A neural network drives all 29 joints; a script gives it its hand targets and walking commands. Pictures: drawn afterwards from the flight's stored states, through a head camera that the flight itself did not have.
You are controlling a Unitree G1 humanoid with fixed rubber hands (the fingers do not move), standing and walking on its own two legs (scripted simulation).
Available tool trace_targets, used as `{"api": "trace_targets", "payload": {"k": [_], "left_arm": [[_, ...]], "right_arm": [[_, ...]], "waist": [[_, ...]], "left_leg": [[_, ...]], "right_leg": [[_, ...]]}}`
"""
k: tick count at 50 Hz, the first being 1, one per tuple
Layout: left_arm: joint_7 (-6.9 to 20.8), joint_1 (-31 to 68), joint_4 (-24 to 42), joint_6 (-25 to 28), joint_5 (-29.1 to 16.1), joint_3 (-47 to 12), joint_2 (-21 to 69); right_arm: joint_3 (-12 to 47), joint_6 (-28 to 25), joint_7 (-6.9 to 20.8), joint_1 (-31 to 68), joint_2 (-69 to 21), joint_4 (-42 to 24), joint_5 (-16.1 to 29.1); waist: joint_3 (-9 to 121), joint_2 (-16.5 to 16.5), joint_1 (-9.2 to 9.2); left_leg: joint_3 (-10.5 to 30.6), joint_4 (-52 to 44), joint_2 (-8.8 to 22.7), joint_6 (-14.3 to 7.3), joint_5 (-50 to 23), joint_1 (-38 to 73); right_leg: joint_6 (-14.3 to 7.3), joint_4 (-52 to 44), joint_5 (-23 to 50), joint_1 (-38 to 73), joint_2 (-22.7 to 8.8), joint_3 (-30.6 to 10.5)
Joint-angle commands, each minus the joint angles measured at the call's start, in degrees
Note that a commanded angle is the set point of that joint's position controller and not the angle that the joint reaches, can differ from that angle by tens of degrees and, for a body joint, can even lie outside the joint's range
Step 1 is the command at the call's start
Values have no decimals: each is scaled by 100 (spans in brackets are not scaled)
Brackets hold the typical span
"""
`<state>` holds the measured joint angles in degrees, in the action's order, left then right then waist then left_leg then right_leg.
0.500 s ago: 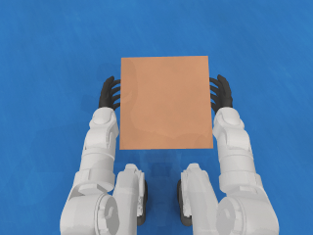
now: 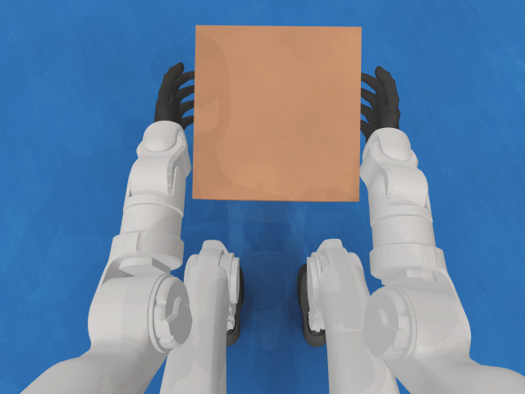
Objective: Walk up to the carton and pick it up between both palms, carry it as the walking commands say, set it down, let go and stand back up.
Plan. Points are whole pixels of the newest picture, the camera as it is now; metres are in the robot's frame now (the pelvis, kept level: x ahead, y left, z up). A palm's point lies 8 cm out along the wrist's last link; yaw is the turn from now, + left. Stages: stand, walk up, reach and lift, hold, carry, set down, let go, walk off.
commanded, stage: set down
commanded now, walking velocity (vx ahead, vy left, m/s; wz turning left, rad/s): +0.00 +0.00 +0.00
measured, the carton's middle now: (274, 135) +0.49 +0.00 -0.15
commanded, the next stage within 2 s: none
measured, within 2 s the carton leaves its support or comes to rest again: neither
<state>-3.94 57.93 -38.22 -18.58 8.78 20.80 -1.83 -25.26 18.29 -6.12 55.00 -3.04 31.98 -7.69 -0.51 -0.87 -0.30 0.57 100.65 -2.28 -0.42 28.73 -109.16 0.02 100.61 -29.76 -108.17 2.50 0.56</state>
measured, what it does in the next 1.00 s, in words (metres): lowers itself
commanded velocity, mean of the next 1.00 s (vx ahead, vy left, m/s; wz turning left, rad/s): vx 0.00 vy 0.00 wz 0.00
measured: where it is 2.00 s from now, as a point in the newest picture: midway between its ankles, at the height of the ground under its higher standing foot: (271, 318)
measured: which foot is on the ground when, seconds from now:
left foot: down 0.00-1.00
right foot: down 0.00-1.00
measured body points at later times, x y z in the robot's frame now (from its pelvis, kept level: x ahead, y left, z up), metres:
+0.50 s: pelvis -0.04 +0.00 -0.06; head +0.32 +0.01 +0.21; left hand +0.52 +0.15 -0.19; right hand +0.51 -0.15 -0.18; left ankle +0.11 +0.11 -0.47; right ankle +0.11 -0.11 -0.47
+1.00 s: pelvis -0.02 +0.00 -0.11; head +0.35 +0.01 +0.14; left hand +0.55 +0.15 -0.27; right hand +0.55 -0.14 -0.26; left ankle +0.11 +0.11 -0.47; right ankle +0.11 -0.11 -0.47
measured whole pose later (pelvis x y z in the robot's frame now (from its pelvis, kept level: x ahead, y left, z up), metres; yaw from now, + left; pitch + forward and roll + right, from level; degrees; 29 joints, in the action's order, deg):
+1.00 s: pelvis -0.02 +0.00 -0.11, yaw +0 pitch +29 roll -1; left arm -7.1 84.5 -50.4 -16.9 1.8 14.7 -14.2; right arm -20.8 16.6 -9.2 83.7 9.3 45.9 -0.3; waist -29.9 0.4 -0.5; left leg 0.7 121.6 -3.4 0.3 31.0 -119.3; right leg 0.7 121.7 -32.6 -118.0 3.9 0.9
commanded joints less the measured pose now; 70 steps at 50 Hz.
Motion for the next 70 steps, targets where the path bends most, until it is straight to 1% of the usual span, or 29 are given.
{"api": "trace_targets", "payload": {"k": [1, 3, 6, 7, 8, 13, 15, 18, 20, 21, 27, 34, 35, 41, 43, 46, 47, 48, 50, 52, 55, 58, 60, 61, 63, 64, 65, 66, 70], "left_arm": [[1080, 3829, 495, 173, -743, -3329, 5886], [1062, 4001, 545, 175, -826, -3397, 5723], [1068, 4317, 766, 163, -995, -3516, 5617], [1011, 4327, 807, 150, -1051, -3639, 5625], [992, 4525, 931, 122, -1088, -3658, 5276], [765, 5063, 1621, 64, -1481, -4251, 4633], [645, 5874, 2592, 61, -2036, -4691, 4416], [531, 6096, 2326, -54, -1954, -4521, 3976], [551, 6381, 2125, -58, -1933, -4394, 4244], [558, 6205, 1738, -58, -1829, -4321, 4364], [970, 5519, -790, -19, -1141, -2904, 4867], [1156, 6156, -492, 224, -1110, -2732, 4614], [1143, 6541, 90, 290, -1280, -2896, 4469], [1004, 7001, 827, 360, -1700, -3584, 4346], [988, 6848, 634, 411, -1609, -3355, 4291], [1156, 6289, -437, 411, -1352, -3026, 4425], [1216, 6216, -467, 378, -1415, -3042, 4599], [1253, 6020, -449, 418, -1392, -3087, 4768], [1269, 6305, -94, 519, -1570, -3237, 4595], [1181, 6797, 406, 642, -1811, -3390, 4250], [1096, 6760, 612, 719, -2018, -3639, 4465], [1081, 6478, 31, 692, -1842, -3441, 4391], [1098, 6457, 94, 697, -1876, -3460, 4540], [1100, 6386, 94, 716, -1803, -3453, 4510], [1093, 6418, 81, 738, -1870, -3428, 4581], [1075, 6384, -125, 741, -1732, -3315, 4409], [1114, 6284, -147, 700, -1837, -3317, 4670], [1108, 6394, -211, 702, -1739, -3274, 4557], [1079, 6517, -55, 804, -1777, -3153, 4415]], "right_arm": [[3700, -173, 1124, 4375, -5388, -256, 810], [3697, -185, 1119, 4290, -5286, -253, 712], [3947, -179, 1094, 4850, -5220, -642, 900], [4099, -218, 1067, 4927, -5166, -964, 1031], [4110, -184, 1037, 5178, -4968, -1141, 1137], [4352, -85, 970, 5497, -4194, -1409, 1526], [4677, -24, 774, 5802, -3919, -2235, 1742], [4210, 94, 664, 5890, -3583, -1756, 1620], [4093, 67, 716, 6387, -3756, -1471, 1691], [4032, 39, 736, 6179, -3900, -1270, 1637], [3124, -50, 1167, 6436, -4229, 482, 1079], [3315, -202, 1332, 6856, -4337, 108, 1283], [3413, -185, 1292, 6961, -4364, 85, 1356], [3786, -264, 1048, 7074, -4416, -455, 1800], [3671, -279, 1059, 6877, -4468, -153, 1838], [3143, -288, 1222, 6334, -4585, 1089, 1481], [3217, -319, 1284, 6406, -4343, 823, 1457], [3305, -377, 1290, 6545, -4447, 647, 1518], [3317, -453, 1265, 6425, -4396, 578, 1577], [3468, -477, 1237, 6288, -4529, 505, 1719], [3566, -566, 1121, 6442, -4535, 295, 1928], [3371, -597, 1167, 6266, -4389, 672, 1846], [3357, -575, 1197, 6203, -4454, 731, 1816], [3395, -567, 1241, 6147, -4498, 814, 1816], [3336, -597, 1252, 6135, -4435, 732, 1731], [3345, -597, 1293, 6269, -4575, 844, 1791], [3269, -625, 1306, 6373, -4309, 659, 1758], [3343, -615, 1306, 6367, -4393, 691, 1781], [3371, -675, 1336, 6678, -4379, 622, 1915]], "waist": [[8024, -196, -33], [8051, 12, -237], [8801, 257, -34], [9360, 107, -131], [9591, -81, -5], [11097, -168, -134], [12494, -325, -359], [11040, -406, -544], [10370, -297, -475], [10240, -465, -379], [7301, -16, -212], [8175, 54, 40], [8463, 195, -14], [9665, -220, 1], [9166, -222, 133], [7313, -156, 5], [7359, -149, -137], [7392, -223, 68], [7860, -279, -112], [8330, -6, -110], [8827, -298, -109], [7974, -332, -40], [7881, -412, -230], [7748, -329, -45], [7858, -243, -226], [7648, -243, 82], [7685, -268, -191], [7538, -342, 24], [7633, -109, 29]], "left_leg": [[-193, -791, -797, 169, -1641, 4028], [-166, -659, -804, 169, -1502, 3780], [-162, -514, -863, 159, -1760, 3893], [-177, -380, -825, 139, -1870, 4230], [-247, -301, -787, 157, -1731, 4320], [-126, -67, -716, 241, -2057, 5744], [-201, 222, -767, 373, -3167, 6586], [-195, 199, -667, 271, -2201, 5887], [-128, 124, -659, 193, -1642, 5556], [-194, 142, -648, 209, -1671, 5391], [-155, 137, -639, 73, -346, 3597], [-333, 700, -593, 46, -1188, 3482], [-311, 773, -610, 41, -1333, 3385], [-380, 1059, -584, 144, -2166, 4281], [-371, 1134, -548, 62, -2013, 4062], [-278, 1060, -521, 23, -1424, 3148], [-246, 1138, -508, 32, -1428, 3110], [-364, 1251, -568, 68, -1617, 3002], [-290, 1381, -541, 117, -2237, 3366], [-263, 1428, -552, 101, -2368, 3506], [-276, 1619, -544, 133, -2973, 4053], [-243, 1493, -525, 82, -2554, 3633], [-265, 1572, -508, 97, -2484, 3580], [-244, 1554, -522, 107, -2456, 3527], [-216, 1593, -512, 101, -2412, 3732], [-266, 1586, -497, 80, -2298, 3474], [-215, 1515, -543, 99, -2245, 3509], [-260, 1540, -508, 105, -2234, 3455], [-217, 1622, -496, 45, -2344, 3524]], "right_leg": [[184, -836, 1567, 3331, 889, 141], [186, -785, 1477, 3172, 880, 146], [193, -503, 1785, 3631, 874, 222], [211, -403, 1990, 3793, 839, 215], [189, -306, 1880, 3810, 816, 176], [120, -24, 1918, 4257, 757, 164], [170, 172, 3012, 5087, 741, 296], [56, 204, 2086, 4198, 687, 309], [29, 143, 1514, 3804, 659, 275], [0, 173, 1528, 3747, 668, 251], [31, 176, 171, 2317, 598, 304], [97, 613, 1137, 2864, 614, 278], [103, 681, 1288, 3151, 587, 281], [140, 976, 2206, 3550, 631, 329], [93, 1000, 1981, 3148, 649, 261], [85, 1031, 1312, 2269, 640, 274], [67, 1067, 1303, 2257, 610, 312], [45, 1146, 1450, 2292, 639, 248], [45, 1270, 2090, 2655, 617, 250], [80, 1390, 2362, 2822, 631, 320], [66, 1485, 2855, 2961, 638, 284], [76, 1458, 2355, 2471, 659, 319], [31, 1407, 2261, 2355, 648, 286], [32, 1543, 2207, 2320, 639, 301], [42, 1498, 2093, 2298, 633, 338], [43, 1598, 2038, 2158, 606, 331], [51, 1552, 1955, 2239, 629, 399], [42, 1581, 1951, 2127, 605, 383], [92, 1625, 2004, 2070, 592, 366]]}}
